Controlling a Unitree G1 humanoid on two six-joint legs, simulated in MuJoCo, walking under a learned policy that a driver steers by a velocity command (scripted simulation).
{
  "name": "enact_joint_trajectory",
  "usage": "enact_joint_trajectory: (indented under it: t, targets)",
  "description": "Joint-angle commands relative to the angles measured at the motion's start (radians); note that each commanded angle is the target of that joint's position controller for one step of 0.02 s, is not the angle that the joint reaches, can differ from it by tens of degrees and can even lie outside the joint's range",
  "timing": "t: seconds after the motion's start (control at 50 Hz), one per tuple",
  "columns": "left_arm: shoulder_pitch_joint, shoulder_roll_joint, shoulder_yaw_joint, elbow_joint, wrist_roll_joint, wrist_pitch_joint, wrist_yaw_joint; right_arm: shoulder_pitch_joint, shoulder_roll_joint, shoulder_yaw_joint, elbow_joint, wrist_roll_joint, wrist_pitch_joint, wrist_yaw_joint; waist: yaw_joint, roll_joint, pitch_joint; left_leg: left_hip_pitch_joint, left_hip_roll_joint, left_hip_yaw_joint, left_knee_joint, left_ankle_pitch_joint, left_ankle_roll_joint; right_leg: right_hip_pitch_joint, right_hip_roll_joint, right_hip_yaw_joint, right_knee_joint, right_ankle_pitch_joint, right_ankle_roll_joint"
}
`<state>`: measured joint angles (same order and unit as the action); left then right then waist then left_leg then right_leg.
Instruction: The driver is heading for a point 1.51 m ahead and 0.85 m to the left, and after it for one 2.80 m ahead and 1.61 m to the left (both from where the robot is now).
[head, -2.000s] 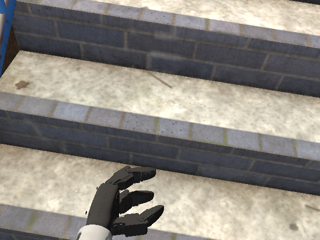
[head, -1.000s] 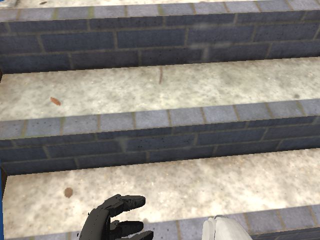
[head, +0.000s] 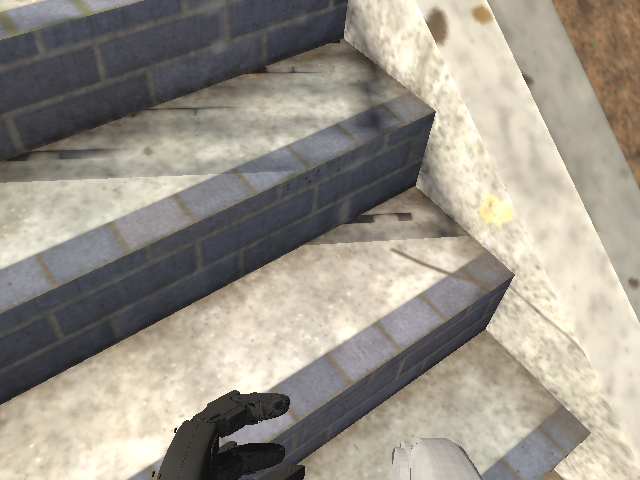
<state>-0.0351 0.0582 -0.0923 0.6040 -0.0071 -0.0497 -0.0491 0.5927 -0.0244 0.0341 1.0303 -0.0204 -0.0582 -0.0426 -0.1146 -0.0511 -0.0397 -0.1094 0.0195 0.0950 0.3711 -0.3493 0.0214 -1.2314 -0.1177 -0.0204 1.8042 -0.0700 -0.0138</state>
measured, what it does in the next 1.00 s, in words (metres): climbs, turning left: right foot 0.19 m higher, then left foot 0.19 m higher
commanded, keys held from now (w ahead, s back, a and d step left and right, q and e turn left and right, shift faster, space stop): q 1.00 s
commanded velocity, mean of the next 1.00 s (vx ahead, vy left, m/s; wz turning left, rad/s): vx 0.11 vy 0.00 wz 0.49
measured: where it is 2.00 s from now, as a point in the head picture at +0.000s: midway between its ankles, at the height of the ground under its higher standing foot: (145, 436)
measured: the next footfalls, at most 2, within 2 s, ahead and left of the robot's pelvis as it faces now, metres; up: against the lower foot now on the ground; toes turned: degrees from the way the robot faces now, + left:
right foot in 0.10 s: +0.25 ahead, -0.18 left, +0.19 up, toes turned -6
left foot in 0.62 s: +0.33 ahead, +0.13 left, +0.38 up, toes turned +19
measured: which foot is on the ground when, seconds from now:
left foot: down 0.00-0.18, up 0.20-0.60, down 0.62-0.84, up 0.86-0.96, down 0.98-1.00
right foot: up 0.00-0.08, down 0.10-0.64, up 0.66-0.92, down 0.94-1.00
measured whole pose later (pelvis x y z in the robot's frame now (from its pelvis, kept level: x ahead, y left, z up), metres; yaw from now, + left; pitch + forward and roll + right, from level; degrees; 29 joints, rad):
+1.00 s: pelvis +0.31 +0.10 +0.23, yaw +29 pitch +5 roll +0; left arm 0.23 0.25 0.02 0.76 0.01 0.04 0.06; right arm 0.00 -0.18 0.04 0.41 -0.02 -0.06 0.00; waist -0.02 -0.03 0.00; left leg -0.80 -0.10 0.01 1.41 -0.80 0.07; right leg -0.12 0.02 -0.06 0.35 0.05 -0.05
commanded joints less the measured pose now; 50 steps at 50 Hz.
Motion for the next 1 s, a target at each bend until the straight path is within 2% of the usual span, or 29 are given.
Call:
enact_joint_trajectory:
  t: [0.02,0.08,0.12,0.14,0.16,0.18,0.2,0.22,0.24,0.28,0.32,0.34,0.4,0.48,0.54,0.58,0.62,0.64,0.66,0.68,0.7,0.74,0.82,0.84,0.86,0.88,0.92,0.96,1.0]
  targets:
    - [-0.392,-0.075,-0.039,-0.215,-0.001,-0.056,-0.045,0.272,-0.126,-0.037,0.027,0.005,0.041,-0.034,-0.081,0.148,0.079,0.509,0.258,-0.385,-0.076,0.511,0.175,-0.549,-0.057,-0.050,0.065,-0.202,0.064]
    - [-0.614,-0.089,-0.064,-0.344,-0.005,-0.111,-0.062,0.318,-0.120,-0.056,0.018,0.031,0.077,-0.053,-0.127,0.142,0.166,0.523,0.259,-0.377,-0.077,0.863,0.144,-0.489,-0.074,-0.068,-0.266,-0.450,0.094]
    - [-0.496,-0.073,-0.058,-0.378,-0.013,-0.112,-0.066,0.224,-0.153,-0.054,-0.002,0.034,0.082,-0.048,0.023,0.196,-0.041,0.079,0.178,-0.257,-0.178,1.351,0.132,0.448,0.076,-0.214,-0.763,-0.396,0.016]
    - [-0.312,-0.015,-0.013,-0.304,-0.014,-0.103,-0.030,0.344,-0.157,-0.049,0.015,0.023,0.042,-0.027,0.047,0.186,-0.271,-0.054,0.216,-0.290,-0.026,1.788,0.110,0.971,0.111,-0.082,-0.706,-0.208,-0.051]
    - [0.070,0.099,0.047,-0.219,-0.026,-0.075,0.006,0.211,-0.299,-0.075,-0.022,0.027,-0.007,0.014,0.266,0.308,-0.441,-0.144,0.211,-0.249,0.162,1.880,0.084,1.228,0.018,0.064,-0.723,-0.118,-0.119]
    - [0.287,0.210,0.102,-0.152,-0.004,-0.052,0.043,0.035,-0.381,-0.107,-0.085,0.049,-0.049,0.037,0.381,0.293,-0.581,-0.321,0.148,-0.265,0.381,1.733,0.031,1.548,-0.066,0.290,-0.860,-0.140,-0.182]
    - [0.403,0.328,0.151,-0.076,0.030,-0.032,0.083,-0.126,-0.347,-0.105,-0.142,0.046,-0.073,0.062,0.435,0.041,-0.618,-0.480,0.023,-0.244,0.693,1.038,-0.015,1.674,-0.185,0.508,-1.164,0.019,-0.272]
    - [0.409,0.342,0.156,-0.006,0.056,-0.041,0.102,-0.148,-0.273,-0.108,-0.117,0.042,-0.087,0.076,0.366,-0.283,-0.710,-0.609,-0.070,-0.292,1.271,0.039,-0.030,1.667,-0.400,0.796,-1.224,0.402,-0.389]
    - [0.389,0.291,0.152,0.017,0.057,-0.024,0.105,-0.258,-0.274,-0.133,-0.176,0.056,-0.075,0.077,0.356,-0.107,-0.558,-0.749,-0.065,-0.303,1.574,-0.138,-0.030,1.519,-0.391,0.653,-1.242,0.422,-0.345]
    - [0.205,0.121,0.114,0.092,0.010,-0.017,0.114,-0.426,-0.093,-0.075,-0.352,0.031,-0.012,0.046,0.182,0.009,-0.137,-0.948,-0.007,-0.246,1.751,-0.096,0.018,1.133,-0.301,0.348,-1.223,0.193,-0.162]
    - [0.148,-0.002,0.083,0.168,0.023,-0.024,0.084,-0.329,-0.016,-0.023,-0.405,0.029,0.021,0.064,0.046,-0.003,0.005,-0.925,0.030,-0.253,1.707,-0.198,0.089,0.983,-0.213,0.130,-1.267,0.032,-0.073]
    - [0.098,-0.017,0.081,0.168,0.027,-0.024,0.076,-0.274,-0.003,-0.010,-0.410,0.041,0.033,0.068,-0.017,-0.015,0.060,-0.865,0.043,-0.283,1.583,-0.248,0.098,0.880,-0.208,0.052,-1.343,0.103,-0.048]
    - [-0.097,0.172,0.110,0.109,0.052,0.000,0.087,-0.103,-0.138,-0.037,-0.382,0.001,0.084,0.015,-0.157,-0.032,0.060,-0.525,-0.056,-0.056,1.434,0.069,0.004,0.673,-0.152,-0.212,-1.507,0.325,-0.066]
    - [0.046,0.357,0.141,0.083,0.021,0.002,0.122,-0.214,-0.282,-0.077,-0.471,0.006,0.146,-0.036,-0.084,-0.075,0.077,-0.886,-0.069,-0.120,1.860,-0.246,-0.033,1.104,-0.257,-0.145,-1.492,0.768,-0.093]
    - [0.200,0.429,0.166,0.062,0.035,0.039,0.156,-0.453,-0.276,-0.051,-0.596,0.032,0.114,0.045,0.011,-0.060,0.038,-1.148,-0.003,-0.181,1.743,-0.415,-0.012,1.517,-0.296,-0.138,-1.444,0.842,-0.080]
    - [-0.040,0.470,0.178,-0.051,0.048,0.063,0.152,-0.279,-0.327,-0.054,-0.604,0.022,0.113,0.070,-0.146,-0.051,-0.047,-0.730,0.049,-0.157,1.190,-0.330,0.030,1.315,-0.187,-0.250,-1.355,0.948,0.000]
    - [-0.020,0.478,0.182,-0.068,-0.018,0.078,0.109,-0.140,-0.391,-0.100,-0.549,0.005,0.105,0.056,-0.132,-0.054,-0.204,-0.217,-0.005,-0.078,0.759,-0.012,0.067,1.154,-0.206,-0.201,-1.171,0.874,-0.075]
    - [-0.020,0.440,0.170,-0.107,-0.070,0.096,0.092,-0.084,-0.449,-0.124,-0.540,-0.004,0.083,0.049,-0.144,0.042,-0.131,-0.183,-0.020,-0.319,0.476,-0.034,0.183,1.061,-0.059,-0.136,-0.796,0.539,-0.011]
    - [-0.028,0.313,0.140,-0.174,-0.036,0.075,0.076,-0.109,-0.532,-0.135,-0.496,-0.005,0.083,0.037,-0.040,0.369,-0.031,-0.103,-0.010,-0.528,0.293,0.384,0.204,0.790,0.102,-0.017,-0.484,-0.313,0.090]
    - [0.198,0.236,0.122,-0.172,-0.028,0.062,0.046,-0.336,-0.523,-0.120,-0.564,-0.020,0.081,0.004,0.200,0.522,-0.199,-0.029,0.064,-0.743,0.346,0.489,0.245,0.582,0.141,0.098,-0.232,-0.349,0.111]
    - [0.181,0.260,0.106,-0.152,-0.019,0.048,0.023,-0.358,-0.413,-0.096,-0.587,-0.016,0.087,-0.013,0.157,0.430,-0.213,-0.178,0.061,-0.725,0.356,0.307,0.211,0.585,0.140,0.118,-0.168,-0.350,0.096]
    - [0.081,0.260,0.109,-0.179,0.042,0.058,0.022,-0.273,-0.284,-0.077,-0.539,0.033,0.045,0.005,0.097,0.180,0.045,-0.463,-0.021,-0.504,0.441,0.272,0.068,0.576,0.122,0.071,-0.316,-0.466,0.066]
    - [0.538,0.276,0.124,-0.039,0.098,0.077,0.053,-0.738,-0.256,-0.056,-0.694,0.005,0.016,-0.049,0.392,0.143,-0.040,-0.981,-0.106,-0.363,0.700,0.605,-0.092,1.174,0.159,-0.020,-0.701,-0.246,-0.033]
    - [0.591,0.260,0.130,-0.004,0.074,0.070,0.072,-0.744,-0.208,-0.041,-0.696,0.022,0.035,-0.049,0.416,-0.057,-0.016,-1.068,-0.163,-0.295,1.017,0.160,-0.093,1.263,0.054,0.113,-1.135,-0.003,-0.116]
    - [0.369,0.177,0.104,-0.020,0.051,0.066,0.090,-0.580,-0.151,-0.025,-0.658,0.016,0.057,-0.047,0.229,-0.221,-0.002,-0.990,-0.173,-0.238,1.263,-0.175,-0.044,1.199,0.037,0.118,-1.418,0.296,-0.115]
    - [0.169,0.128,0.084,-0.033,0.034,0.057,0.090,-0.453,-0.149,-0.022,-0.647,0.007,0.049,-0.032,0.071,-0.196,0.048,-0.808,-0.172,-0.205,1.346,-0.211,-0.013,1.040,0.067,0.053,-1.619,0.422,-0.068]
    - [0.074,0.121,0.068,0.036,0.010,0.028,0.085,-0.495,-0.135,-0.005,-0.720,0.019,0.019,0.019,-0.030,0.006,0.086,-0.506,-0.138,-0.133,1.202,-0.297,0.003,0.885,0.080,-0.029,-1.845,0.642,-0.034]
    - [-0.002,0.363,0.137,0.007,0.038,0.033,0.122,-0.455,-0.195,0.006,-0.729,-0.018,-0.024,0.055,-0.097,-0.021,-0.074,-0.586,-0.112,-0.042,0.884,-0.423,0.003,1.183,0.055,-0.006,-1.427,1.565,-0.009]
    - [0.129,0.438,0.181,-0.020,-0.005,0.080,0.127,-0.230,-0.310,-0.016,-0.578,-0.004,-0.018,0.058,-0.029,0.088,-0.339,-0.369,-0.098,-0.122,0.515,0.001,0.086,1.321,-0.023,0.041,-1.080,1.660,-0.045]
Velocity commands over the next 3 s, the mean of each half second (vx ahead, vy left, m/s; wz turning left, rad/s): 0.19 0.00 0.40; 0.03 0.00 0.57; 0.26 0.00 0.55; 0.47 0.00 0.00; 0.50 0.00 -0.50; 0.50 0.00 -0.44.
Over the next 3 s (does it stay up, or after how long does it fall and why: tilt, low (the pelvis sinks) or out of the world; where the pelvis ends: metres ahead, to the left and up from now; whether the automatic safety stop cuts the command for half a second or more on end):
stays up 0.86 0.46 0.73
